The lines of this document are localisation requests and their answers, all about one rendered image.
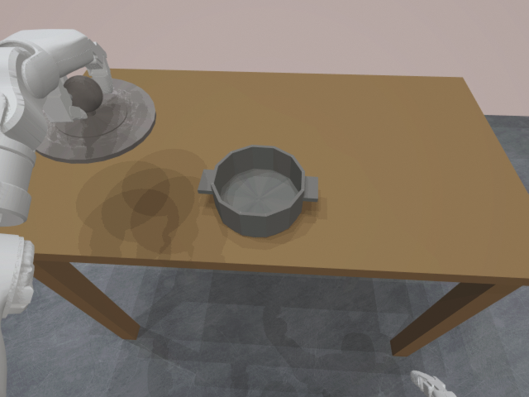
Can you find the knob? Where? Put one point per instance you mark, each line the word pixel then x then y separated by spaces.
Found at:
pixel 86 92

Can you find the table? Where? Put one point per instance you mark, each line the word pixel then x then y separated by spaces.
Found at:
pixel 413 184

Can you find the pot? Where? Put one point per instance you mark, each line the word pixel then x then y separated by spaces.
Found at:
pixel 259 190

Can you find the lid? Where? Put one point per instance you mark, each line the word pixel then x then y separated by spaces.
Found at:
pixel 123 121

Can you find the robot left forearm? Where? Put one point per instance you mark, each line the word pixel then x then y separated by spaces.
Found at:
pixel 27 75

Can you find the right robot hand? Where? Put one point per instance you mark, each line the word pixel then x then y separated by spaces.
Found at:
pixel 431 386

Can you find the robot left upper arm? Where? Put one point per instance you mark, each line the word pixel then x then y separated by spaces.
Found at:
pixel 16 288

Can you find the left robot hand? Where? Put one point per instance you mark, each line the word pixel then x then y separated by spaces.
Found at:
pixel 70 50

